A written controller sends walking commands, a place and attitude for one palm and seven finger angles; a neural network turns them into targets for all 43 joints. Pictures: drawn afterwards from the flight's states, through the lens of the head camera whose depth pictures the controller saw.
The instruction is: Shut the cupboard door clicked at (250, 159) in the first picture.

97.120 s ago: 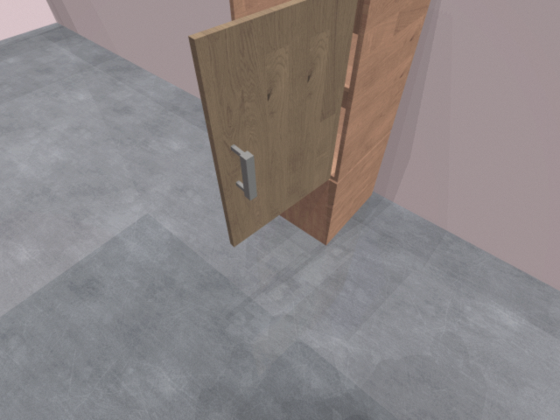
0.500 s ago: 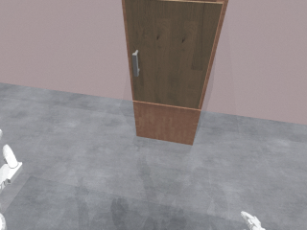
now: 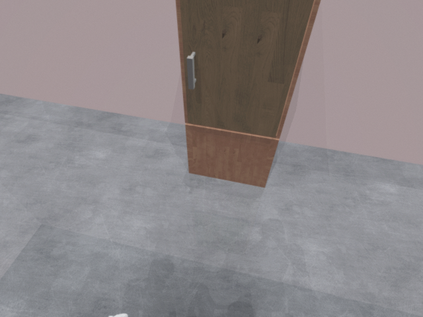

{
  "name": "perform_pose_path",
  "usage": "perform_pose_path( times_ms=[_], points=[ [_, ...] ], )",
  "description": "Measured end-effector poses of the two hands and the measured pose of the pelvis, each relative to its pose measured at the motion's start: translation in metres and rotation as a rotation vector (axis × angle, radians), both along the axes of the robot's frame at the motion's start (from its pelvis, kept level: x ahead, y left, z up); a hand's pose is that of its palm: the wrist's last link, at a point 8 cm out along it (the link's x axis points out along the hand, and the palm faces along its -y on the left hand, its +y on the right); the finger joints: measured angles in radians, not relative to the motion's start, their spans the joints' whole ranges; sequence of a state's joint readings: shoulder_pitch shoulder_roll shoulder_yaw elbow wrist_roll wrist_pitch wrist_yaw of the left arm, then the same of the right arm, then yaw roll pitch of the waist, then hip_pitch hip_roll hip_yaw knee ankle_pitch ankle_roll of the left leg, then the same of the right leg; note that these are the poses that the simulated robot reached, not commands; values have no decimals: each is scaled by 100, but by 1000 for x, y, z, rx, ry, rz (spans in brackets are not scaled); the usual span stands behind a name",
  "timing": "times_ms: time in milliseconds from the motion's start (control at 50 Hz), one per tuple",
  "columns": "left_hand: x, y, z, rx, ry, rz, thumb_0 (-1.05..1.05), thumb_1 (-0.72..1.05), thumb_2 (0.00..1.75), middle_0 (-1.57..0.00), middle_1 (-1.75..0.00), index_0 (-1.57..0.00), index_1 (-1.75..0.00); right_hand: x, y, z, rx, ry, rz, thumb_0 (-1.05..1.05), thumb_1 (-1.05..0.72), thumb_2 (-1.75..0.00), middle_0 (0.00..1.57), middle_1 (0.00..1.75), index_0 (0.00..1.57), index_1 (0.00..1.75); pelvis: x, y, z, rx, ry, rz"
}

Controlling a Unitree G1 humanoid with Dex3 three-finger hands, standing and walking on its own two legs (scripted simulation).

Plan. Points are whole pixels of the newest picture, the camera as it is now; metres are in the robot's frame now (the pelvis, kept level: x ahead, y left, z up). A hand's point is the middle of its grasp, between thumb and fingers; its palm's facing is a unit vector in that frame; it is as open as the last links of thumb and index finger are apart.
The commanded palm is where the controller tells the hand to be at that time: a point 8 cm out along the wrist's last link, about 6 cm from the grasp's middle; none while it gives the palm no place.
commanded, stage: let the arm hang, fingers relaxed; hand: left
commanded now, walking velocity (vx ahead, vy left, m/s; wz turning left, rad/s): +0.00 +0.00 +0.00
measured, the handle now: (192, 70) +0.97 +0.10 -0.04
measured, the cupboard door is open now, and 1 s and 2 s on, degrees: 0 0 0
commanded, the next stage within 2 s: look to check the result in 0.82 s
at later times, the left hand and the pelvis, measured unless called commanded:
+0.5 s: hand out of the picture -0.05 +0.21 -0.15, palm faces +0.01 -0.97 -0.24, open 7.4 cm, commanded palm none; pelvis -0.02 +0.02 +0.02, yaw -2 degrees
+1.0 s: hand out of the picture -0.04 +0.18 -0.16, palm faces +0.01 -0.99 -0.17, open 7.4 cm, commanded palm none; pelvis -0.02 +0.02 +0.02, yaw -2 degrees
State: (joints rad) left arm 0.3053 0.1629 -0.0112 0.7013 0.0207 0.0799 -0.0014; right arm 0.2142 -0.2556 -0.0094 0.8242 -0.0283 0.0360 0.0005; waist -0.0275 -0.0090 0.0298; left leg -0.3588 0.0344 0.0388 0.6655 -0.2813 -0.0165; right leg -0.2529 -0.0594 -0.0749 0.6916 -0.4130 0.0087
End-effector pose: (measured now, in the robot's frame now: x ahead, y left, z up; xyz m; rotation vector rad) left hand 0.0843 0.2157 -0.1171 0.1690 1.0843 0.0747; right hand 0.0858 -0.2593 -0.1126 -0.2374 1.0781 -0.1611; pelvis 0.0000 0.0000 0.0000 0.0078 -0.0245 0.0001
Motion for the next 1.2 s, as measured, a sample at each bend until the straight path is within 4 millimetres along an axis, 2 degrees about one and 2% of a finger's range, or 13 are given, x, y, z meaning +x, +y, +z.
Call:
perform_pose_path(
  times_ms=[40,80,160,240,320,400,480,660,800,980,1200],
  points=[
    [-25,7,-13,-8,55,93,-2,98,90,-21,-30,-20,-30,-28,2,3,-21,95,-2,1,-91,-90,20,30,20,30,-4,-1,3,-11,-5,9],
    [-49,15,-19,-7,130,106,-4,101,90,-21,-30,-21,-30,-52,5,5,-29,176,-13,1,-91,-90,20,30,20,30,-7,-1,7,-23,-5,13],
    [-97,29,-18,13,274,114,-3,99,90,-21,-30,-20,-30,-88,14,4,-13,270,-54,1,-90,-90,20,30,20,30,-13,4,13,-36,-3,9],
    [-133,41,-8,45,380,123,-1,95,90,-20,-30,-20,-30,-107,28,-3,30,304,-86,1,-90,-90,20,30,20,30,-17,10,17,-34,-5,-1],
    [-151,49,1,74,424,131,0,93,90,-20,-30,-20,-30,-115,44,-11,77,307,-102,1,-90,-90,20,30,20,30,-19,15,19,-28,-12,-11],
    [-153,50,3,84,422,131,0,92,90,-20,-30,-20,-30,-117,56,-17,114,298,-110,1,-90,-90,20,30,20,30,-21,18,20,-23,-19,-19],
    [-144,43,0,71,395,120,0,91,90,-20,-30,-20,-30,-120,64,-19,130,295,-120,1,-91,-90,20,30,20,30,-22,19,20,-18,-22,-26],
    [-118,18,-9,5,328,86,0,91,90,-20,-30,-20,-30,-134,68,-17,131,311,-151,1,-91,-90,20,30,20,30,-22,19,20,-13,-21,-33],
    [-112,6,-13,-24,322,80,0,91,90,-20,-30,-20,-30,-144,69,-15,127,339,-167,1,-91,-90,20,30,20,30,-22,17,20,-15,-19,-31],
    [-122,11,-11,-7,367,91,0,91,90,-20,-30,-20,-30,-146,71,-15,134,359,-175,1,-91,-90,20,30,20,30,-19,17,20,-16,-15,-34],
    [-125,21,-8,21,394,103,0,91,90,-20,-30,-20,-30,-130,69,-15,133,345,-163,1,-91,-90,20,30,20,30,-13,17,21,-15,-10,-36]
  ],
)
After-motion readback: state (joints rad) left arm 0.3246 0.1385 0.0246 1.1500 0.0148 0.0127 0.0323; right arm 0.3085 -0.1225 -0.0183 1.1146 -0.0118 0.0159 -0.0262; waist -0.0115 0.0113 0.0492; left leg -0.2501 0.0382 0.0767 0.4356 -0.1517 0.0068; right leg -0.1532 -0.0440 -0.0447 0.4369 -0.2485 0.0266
